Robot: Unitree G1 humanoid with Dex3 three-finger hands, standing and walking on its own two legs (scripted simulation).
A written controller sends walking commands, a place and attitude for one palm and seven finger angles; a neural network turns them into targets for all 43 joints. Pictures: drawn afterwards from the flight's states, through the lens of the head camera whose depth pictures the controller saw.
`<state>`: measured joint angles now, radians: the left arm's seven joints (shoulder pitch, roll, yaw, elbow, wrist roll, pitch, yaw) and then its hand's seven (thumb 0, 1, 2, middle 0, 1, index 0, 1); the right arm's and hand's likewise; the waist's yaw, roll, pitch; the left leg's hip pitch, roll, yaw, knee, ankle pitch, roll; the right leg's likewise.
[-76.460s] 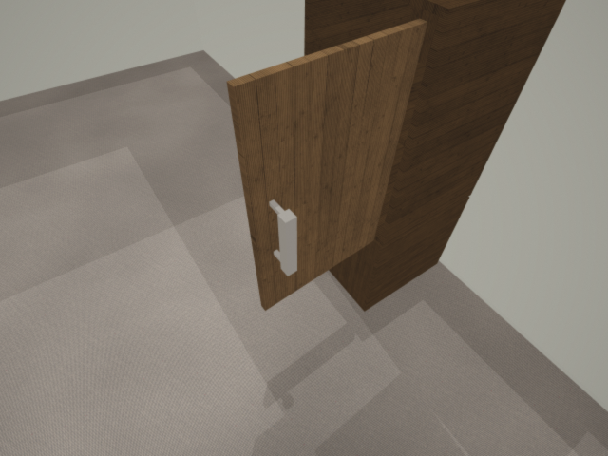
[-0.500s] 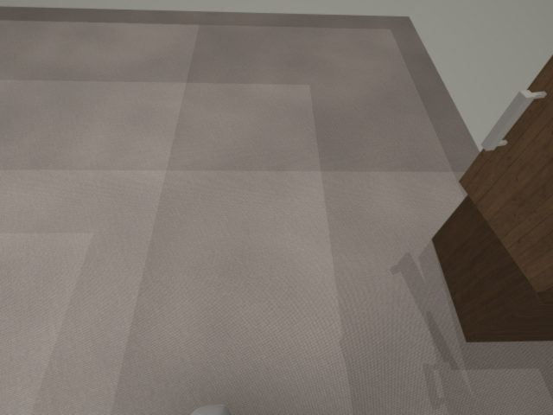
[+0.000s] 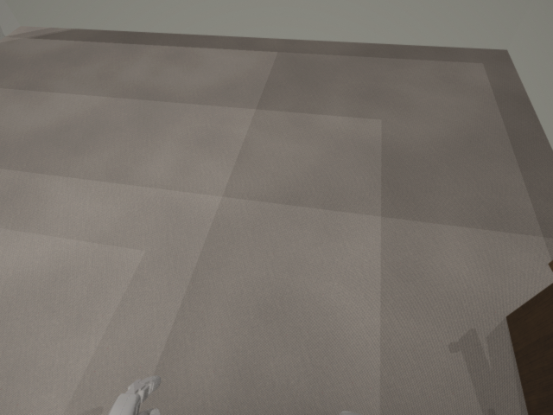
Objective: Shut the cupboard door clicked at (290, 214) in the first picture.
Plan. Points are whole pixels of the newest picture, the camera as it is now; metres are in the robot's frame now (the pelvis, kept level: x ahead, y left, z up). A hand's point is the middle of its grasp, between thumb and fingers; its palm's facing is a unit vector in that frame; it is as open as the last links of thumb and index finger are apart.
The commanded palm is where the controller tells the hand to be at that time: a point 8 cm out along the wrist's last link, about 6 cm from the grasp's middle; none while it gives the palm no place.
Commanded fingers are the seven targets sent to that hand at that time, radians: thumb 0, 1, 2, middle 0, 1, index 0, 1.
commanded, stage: walk to a spot facing it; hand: left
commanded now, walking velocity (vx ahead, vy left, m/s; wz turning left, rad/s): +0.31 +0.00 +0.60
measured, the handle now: out of the picture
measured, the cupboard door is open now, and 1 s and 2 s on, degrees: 12 12 12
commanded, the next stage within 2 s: turn to face it in 0.46 s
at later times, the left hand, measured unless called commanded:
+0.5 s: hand out of the picture +0.08 +0.22 -0.19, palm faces +0.37 -0.91 -0.18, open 7.4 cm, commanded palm none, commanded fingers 0.00 0.90 0.90 -0.20 -0.30 -0.20 -0.30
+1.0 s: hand (148, 298) +0.35 +0.28 -0.17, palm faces +0.23 -0.96 -0.16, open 7.4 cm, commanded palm none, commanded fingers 0.00 0.90 0.90 -0.20 -0.30 -0.20 -0.30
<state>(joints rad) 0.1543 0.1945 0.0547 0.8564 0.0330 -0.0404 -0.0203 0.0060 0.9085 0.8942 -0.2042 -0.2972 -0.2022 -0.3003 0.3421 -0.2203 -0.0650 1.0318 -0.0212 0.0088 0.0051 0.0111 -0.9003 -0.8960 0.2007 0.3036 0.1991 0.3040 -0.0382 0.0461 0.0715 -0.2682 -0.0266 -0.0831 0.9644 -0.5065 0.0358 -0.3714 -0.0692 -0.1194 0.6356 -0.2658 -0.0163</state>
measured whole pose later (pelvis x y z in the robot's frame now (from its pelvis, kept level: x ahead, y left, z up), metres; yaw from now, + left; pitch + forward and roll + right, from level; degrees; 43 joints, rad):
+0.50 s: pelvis +0.19 +0.06 -0.01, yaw +19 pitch +0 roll -1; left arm 0.39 0.20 0.06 1.01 0.02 0.01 0.00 0.01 0.91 0.89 -0.21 -0.30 -0.20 -0.30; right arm 0.08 -0.23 -0.04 0.86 -0.03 -0.04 0.02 0.01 -0.91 -0.90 0.20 0.30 0.20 0.30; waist 0.02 -0.02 0.13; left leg -0.45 -0.03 0.13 0.72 -0.26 0.14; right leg -0.28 -0.15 -0.14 1.20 -0.52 0.05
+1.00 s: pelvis +0.32 +0.10 +0.01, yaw +12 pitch -1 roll -1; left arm 0.20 0.15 0.05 0.95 0.02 0.07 0.00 0.01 0.91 0.89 -0.20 -0.30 -0.20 -0.30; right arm 0.30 -0.14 -0.02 1.04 -0.03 -0.01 -0.05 0.01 -0.90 -0.90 0.20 0.30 0.20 0.30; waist -0.02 0.00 0.08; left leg -0.10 -0.02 0.20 0.51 -0.41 0.09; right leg -0.34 0.00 -0.07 0.72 -0.31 -0.01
